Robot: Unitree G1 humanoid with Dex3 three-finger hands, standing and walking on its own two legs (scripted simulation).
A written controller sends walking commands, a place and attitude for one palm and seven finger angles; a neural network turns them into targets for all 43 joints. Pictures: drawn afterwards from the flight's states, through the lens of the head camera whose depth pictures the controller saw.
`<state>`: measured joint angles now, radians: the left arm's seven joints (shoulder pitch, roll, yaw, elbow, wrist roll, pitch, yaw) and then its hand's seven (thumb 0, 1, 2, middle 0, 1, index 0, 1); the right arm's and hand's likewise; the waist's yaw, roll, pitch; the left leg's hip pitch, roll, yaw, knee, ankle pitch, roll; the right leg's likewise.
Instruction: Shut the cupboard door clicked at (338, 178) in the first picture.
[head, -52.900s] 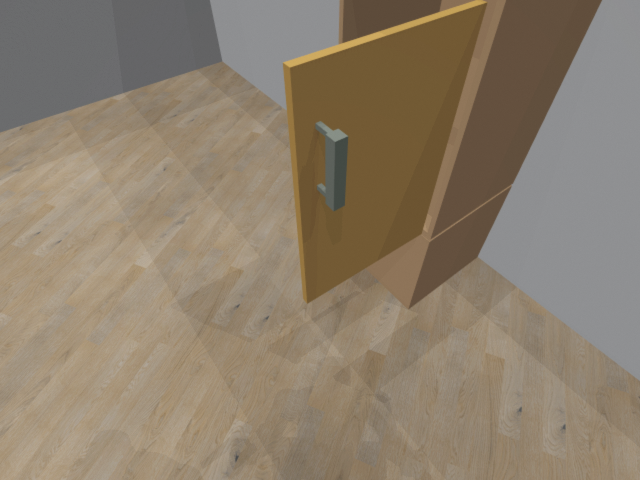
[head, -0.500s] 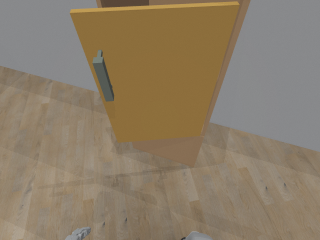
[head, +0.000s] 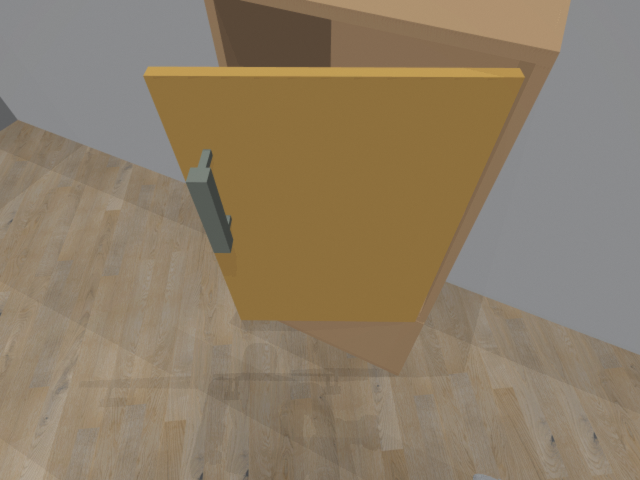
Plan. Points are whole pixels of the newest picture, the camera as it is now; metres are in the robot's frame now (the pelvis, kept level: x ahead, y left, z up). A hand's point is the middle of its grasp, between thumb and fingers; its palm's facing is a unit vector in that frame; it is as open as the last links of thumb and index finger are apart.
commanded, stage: come to a stop and stand still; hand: left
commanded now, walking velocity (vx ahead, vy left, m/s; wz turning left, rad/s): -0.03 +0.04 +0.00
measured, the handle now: (215, 203) +0.43 +0.18 +0.08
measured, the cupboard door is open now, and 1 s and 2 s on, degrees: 25 25 25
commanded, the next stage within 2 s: look again from close up in 0.80 s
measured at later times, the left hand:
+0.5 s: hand out of the picture +0.05 +0.27 -0.15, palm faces -0.04 -0.96 -0.29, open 7.4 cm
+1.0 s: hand out of the picture -0.09 +0.25 -0.17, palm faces -0.03 -0.98 -0.19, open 7.4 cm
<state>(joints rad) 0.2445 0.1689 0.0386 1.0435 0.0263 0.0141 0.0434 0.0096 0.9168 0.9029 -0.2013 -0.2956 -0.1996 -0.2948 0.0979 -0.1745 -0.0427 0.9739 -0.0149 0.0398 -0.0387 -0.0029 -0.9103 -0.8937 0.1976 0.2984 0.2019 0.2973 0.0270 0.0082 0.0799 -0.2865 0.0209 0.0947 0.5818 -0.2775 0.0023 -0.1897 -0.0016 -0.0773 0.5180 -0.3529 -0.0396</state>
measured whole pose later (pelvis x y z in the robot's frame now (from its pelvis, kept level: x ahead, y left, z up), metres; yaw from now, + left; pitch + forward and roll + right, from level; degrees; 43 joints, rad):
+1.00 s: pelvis -0.06 +0.08 +0.00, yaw -2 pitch -1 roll +0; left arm 0.37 0.17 -0.02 1.07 0.02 0.00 0.03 0.01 0.91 0.90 -0.20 -0.30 -0.20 -0.29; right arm 0.28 -0.19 0.00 1.05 -0.01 0.00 -0.01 0.00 -0.91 -0.89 0.20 0.30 0.20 0.30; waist 0.00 -0.02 0.02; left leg -0.26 -0.07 0.06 0.44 -0.17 0.09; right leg -0.23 -0.03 0.08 0.46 -0.23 0.03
